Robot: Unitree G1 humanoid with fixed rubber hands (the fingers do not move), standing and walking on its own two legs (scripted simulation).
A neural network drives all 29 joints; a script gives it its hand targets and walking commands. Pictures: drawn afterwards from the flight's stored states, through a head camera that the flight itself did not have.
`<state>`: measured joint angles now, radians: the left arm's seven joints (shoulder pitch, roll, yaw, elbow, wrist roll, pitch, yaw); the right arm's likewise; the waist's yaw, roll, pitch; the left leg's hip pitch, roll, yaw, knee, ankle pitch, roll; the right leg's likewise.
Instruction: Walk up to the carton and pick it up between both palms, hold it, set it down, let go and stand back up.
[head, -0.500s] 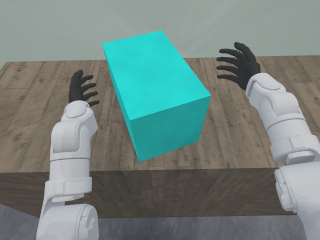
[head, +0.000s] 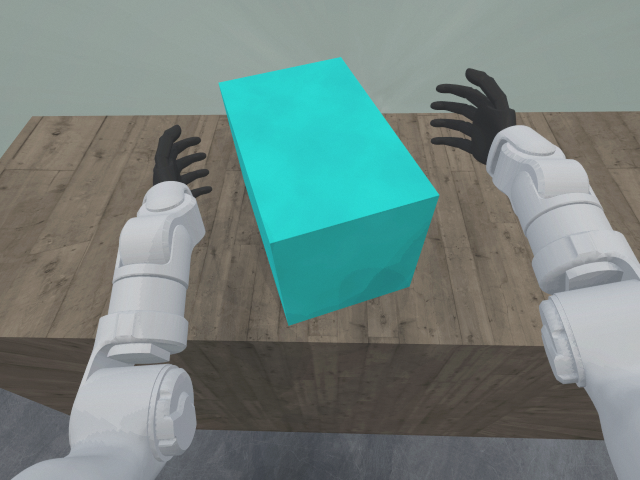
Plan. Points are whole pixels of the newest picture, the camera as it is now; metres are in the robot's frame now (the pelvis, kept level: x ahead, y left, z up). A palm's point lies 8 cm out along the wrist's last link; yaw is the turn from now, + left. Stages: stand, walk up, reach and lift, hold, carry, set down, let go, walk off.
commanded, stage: reach and lift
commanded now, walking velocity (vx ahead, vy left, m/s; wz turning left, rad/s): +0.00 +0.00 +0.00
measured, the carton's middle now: (315, 186) +0.51 +0.08 +0.04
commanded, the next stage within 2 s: none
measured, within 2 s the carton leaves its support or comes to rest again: neither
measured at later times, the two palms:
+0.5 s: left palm (191, 223) +0.40 +0.23 +0.06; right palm (460, 179) +0.50 -0.12 +0.08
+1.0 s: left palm (211, 217) +0.41 +0.21 +0.07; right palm (432, 184) +0.49 -0.09 +0.08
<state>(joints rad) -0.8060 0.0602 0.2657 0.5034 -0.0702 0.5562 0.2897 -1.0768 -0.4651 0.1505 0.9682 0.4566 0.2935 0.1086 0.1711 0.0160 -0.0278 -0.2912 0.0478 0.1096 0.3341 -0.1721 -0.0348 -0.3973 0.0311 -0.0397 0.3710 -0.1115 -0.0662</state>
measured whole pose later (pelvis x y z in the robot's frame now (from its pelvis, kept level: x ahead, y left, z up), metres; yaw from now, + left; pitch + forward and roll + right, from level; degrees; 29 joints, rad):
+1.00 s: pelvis +0.00 +0.00 -0.01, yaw +0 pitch +19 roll +1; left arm -0.80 -0.02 0.31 0.87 0.03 -0.01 0.24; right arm -1.02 -0.26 0.15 1.15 0.29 -0.06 0.05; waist 0.18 0.02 -0.16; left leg -0.52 0.05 0.11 0.36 -0.16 -0.03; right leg -0.62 0.03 -0.04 0.37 -0.08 -0.07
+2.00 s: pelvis +0.01 +0.00 +0.00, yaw +0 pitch +16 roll +1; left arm -0.80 -0.12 0.58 0.88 0.28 -0.02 0.20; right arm -0.98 -0.11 -0.29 1.20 -0.21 -0.13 0.09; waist 0.18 0.02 -0.16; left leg -0.45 0.05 0.11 0.35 -0.17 -0.03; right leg -0.54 0.04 -0.04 0.34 -0.08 -0.07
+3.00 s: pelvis -0.01 +0.00 +0.00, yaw +0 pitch +15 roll +1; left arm -0.79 -0.10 0.51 0.93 0.14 -0.01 0.28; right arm -0.98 -0.11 -0.29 1.30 -0.21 -0.19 0.06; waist 0.18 0.02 -0.18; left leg -0.45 0.05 0.11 0.35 -0.15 -0.03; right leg -0.54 0.04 -0.04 0.34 -0.06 -0.07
